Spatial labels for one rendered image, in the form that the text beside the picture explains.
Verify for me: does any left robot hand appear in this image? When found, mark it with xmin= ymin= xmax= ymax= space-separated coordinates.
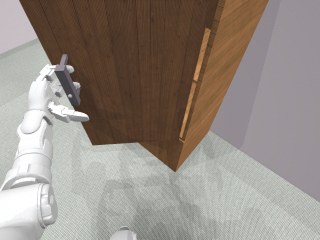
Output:
xmin=28 ymin=64 xmax=89 ymax=123

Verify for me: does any handle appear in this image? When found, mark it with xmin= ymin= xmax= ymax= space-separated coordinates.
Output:
xmin=54 ymin=54 xmax=81 ymax=106

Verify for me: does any left robot shin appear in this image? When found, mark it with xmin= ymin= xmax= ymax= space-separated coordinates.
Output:
xmin=119 ymin=226 xmax=130 ymax=231

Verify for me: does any cupboard door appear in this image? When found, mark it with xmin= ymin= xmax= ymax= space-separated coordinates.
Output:
xmin=19 ymin=0 xmax=212 ymax=146

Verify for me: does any left robot forearm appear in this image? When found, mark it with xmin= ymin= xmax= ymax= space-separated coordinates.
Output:
xmin=0 ymin=110 xmax=54 ymax=192

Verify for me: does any robot left upper arm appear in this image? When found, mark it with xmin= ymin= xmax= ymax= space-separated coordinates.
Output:
xmin=0 ymin=183 xmax=58 ymax=240

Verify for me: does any robot left thigh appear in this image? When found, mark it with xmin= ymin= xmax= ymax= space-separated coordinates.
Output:
xmin=110 ymin=230 xmax=137 ymax=240

